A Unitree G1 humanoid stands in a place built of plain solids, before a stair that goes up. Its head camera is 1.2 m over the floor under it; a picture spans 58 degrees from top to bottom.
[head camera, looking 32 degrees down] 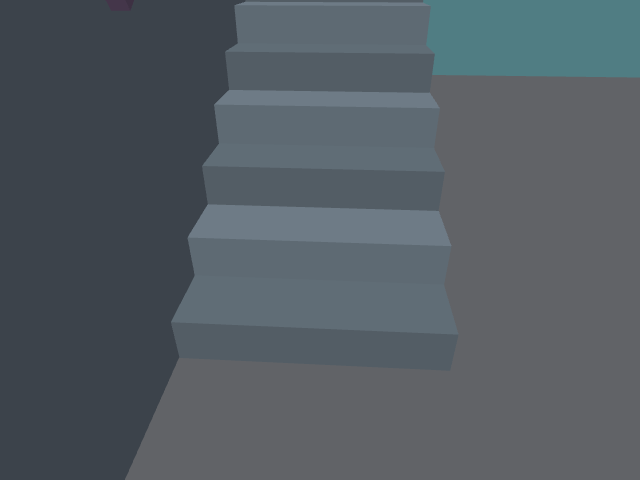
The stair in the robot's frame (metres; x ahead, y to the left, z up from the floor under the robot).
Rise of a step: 0.17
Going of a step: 0.27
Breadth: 0.98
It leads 4 degrees to the right of straight ahead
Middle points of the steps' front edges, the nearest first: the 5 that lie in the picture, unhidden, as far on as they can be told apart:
1.08 0.03 0.18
1.35 0.01 0.35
1.62 -0.01 0.53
1.89 -0.02 0.70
2.16 -0.04 0.88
